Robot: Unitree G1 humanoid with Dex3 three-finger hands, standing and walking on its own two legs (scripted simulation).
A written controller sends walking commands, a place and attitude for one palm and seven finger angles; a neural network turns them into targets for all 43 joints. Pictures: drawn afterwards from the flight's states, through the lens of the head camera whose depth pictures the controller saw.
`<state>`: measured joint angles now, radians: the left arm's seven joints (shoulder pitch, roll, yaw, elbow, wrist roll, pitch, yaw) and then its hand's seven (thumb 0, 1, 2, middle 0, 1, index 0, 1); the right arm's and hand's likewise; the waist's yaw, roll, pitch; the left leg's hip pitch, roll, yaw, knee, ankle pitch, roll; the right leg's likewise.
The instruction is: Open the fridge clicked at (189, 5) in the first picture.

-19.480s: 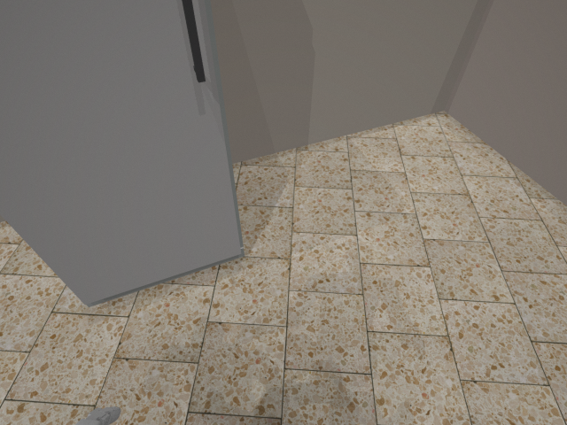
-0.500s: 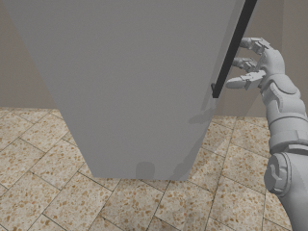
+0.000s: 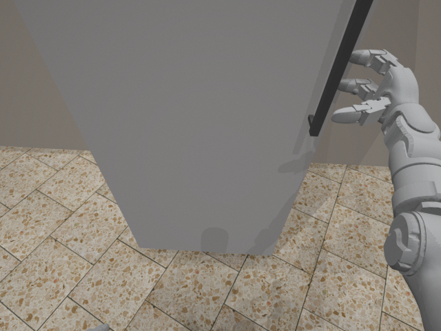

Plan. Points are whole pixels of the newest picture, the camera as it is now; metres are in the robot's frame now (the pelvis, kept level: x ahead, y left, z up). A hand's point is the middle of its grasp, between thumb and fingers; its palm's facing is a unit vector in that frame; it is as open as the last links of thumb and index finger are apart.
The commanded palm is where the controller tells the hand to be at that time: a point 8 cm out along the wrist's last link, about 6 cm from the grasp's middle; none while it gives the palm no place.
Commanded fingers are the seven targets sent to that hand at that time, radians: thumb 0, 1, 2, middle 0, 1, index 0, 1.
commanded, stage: slide the fingers in behind the handle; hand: right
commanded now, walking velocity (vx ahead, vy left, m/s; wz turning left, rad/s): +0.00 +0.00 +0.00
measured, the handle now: (340, 52) +0.52 -0.11 +0.26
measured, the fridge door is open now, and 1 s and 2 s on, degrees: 0 0 0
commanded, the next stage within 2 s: grip the handle and tug to test in 1.48 s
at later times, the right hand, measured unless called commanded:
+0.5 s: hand (344, 94) +0.47 -0.13 +0.22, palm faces -0.08 +1.00 +0.02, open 14.0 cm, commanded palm +0.44 -0.18 +0.22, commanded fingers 0.00 0.50 -0.30 0.30 1.20 0.30 1.20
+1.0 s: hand (339, 99) +0.45 -0.12 +0.22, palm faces -0.06 +1.00 +0.01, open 14.4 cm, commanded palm +0.43 -0.16 +0.22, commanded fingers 0.00 0.50 -0.30 0.30 1.20 0.30 1.20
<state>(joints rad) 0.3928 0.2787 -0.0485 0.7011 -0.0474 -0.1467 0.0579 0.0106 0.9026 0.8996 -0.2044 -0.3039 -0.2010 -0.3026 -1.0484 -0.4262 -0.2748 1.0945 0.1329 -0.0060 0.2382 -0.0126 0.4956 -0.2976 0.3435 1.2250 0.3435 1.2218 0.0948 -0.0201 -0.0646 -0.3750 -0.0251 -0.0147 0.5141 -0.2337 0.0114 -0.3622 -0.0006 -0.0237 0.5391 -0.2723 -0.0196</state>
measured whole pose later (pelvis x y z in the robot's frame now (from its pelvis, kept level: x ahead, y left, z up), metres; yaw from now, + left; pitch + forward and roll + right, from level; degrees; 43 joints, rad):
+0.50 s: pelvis +0.01 +0.00 +0.00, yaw -1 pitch +3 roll +0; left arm 0.29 0.25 -0.06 0.68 -0.05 -0.12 0.05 0.01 0.90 0.90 -0.20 -0.30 -0.20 -0.30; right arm -0.94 -0.30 -0.21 0.87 0.16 0.11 0.17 -0.01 0.50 -0.30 0.30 1.20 0.30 1.20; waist 0.05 -0.02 -0.07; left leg -0.30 -0.02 -0.01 0.50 -0.25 0.01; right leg -0.29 0.01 -0.02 0.51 -0.28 -0.02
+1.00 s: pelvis +0.01 +0.01 +0.00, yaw +0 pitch +2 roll +0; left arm 0.30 0.26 -0.05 0.70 -0.05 -0.10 0.06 0.01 0.90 0.90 -0.20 -0.30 -0.20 -0.30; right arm -0.87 -0.28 -0.19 0.77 0.17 0.15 0.13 -0.01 0.50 -0.30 0.22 1.15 0.22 1.15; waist 0.04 -0.03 -0.06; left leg -0.26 -0.03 -0.01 0.47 -0.23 0.02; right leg -0.24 0.00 -0.02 0.48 -0.26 -0.01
